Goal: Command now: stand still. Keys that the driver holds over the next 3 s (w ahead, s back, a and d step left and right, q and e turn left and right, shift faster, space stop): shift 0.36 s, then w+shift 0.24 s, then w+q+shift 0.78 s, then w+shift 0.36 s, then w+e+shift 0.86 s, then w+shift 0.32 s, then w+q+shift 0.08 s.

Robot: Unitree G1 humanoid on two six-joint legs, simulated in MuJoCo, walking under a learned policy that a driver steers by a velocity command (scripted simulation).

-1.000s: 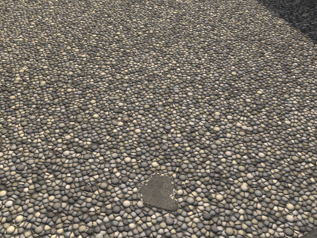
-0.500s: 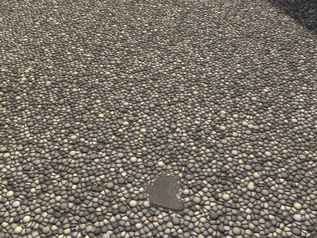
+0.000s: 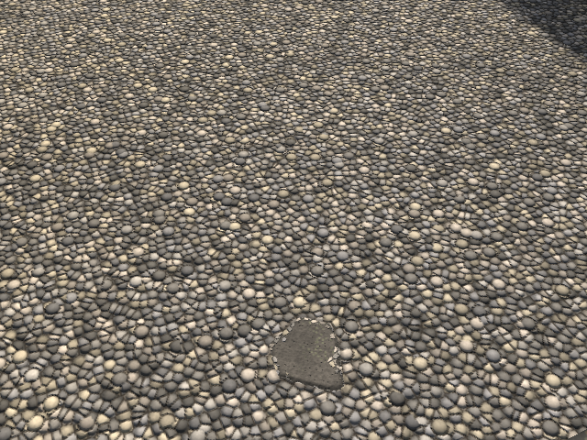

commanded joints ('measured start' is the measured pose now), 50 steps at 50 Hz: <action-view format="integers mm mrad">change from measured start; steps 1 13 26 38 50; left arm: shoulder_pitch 32 45 -99 126 280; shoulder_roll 95 85 68 140 128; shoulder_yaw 12 2 7 24 5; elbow -14 13 -115 -120 -79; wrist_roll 0 -3 -38 33 30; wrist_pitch -6 -7 -108 -121 -147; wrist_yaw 4 0 -45 -46 -17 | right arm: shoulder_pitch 41 82 119 -39 -347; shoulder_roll -98 -80 -151 -66 -46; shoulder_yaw -16 -13 -56 -56 -30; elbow -19 -5 -67 -221 -372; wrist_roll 2 2 20 -30 -20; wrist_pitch -9 -5 -85 -63 -13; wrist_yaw -2 -5 5 90 126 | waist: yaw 6 4 -12 13 14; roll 16 1 133 -73 -63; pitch -10 9 102 17 139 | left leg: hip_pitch -66 -66 17 -725 -527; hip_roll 30 26 377 108 11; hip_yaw -29 -27 -507 -125 197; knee -101 -98 -366 767 308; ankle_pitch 109 109 -420 100 245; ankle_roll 24 19 224 96 170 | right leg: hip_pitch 56 28 -474 208 284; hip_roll -21 -15 -102 -337 -220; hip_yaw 17 10 28 282 -336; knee -68 -71 493 -385 -370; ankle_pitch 148 130 -183 -421 779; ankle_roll -29 -27 -90 -101 -28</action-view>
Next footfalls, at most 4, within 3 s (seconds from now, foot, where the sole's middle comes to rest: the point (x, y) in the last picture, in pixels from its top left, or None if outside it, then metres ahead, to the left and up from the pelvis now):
1.12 left None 0.48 0.07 -0.77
1.56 right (236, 282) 0.94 0.18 -0.78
1.98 left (86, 244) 1.08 0.63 -0.78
2.44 right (104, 141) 1.53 0.68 -0.77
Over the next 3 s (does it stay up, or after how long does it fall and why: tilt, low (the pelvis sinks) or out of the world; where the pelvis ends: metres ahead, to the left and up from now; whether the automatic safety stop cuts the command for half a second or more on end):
stays up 1.85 0.80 -0.01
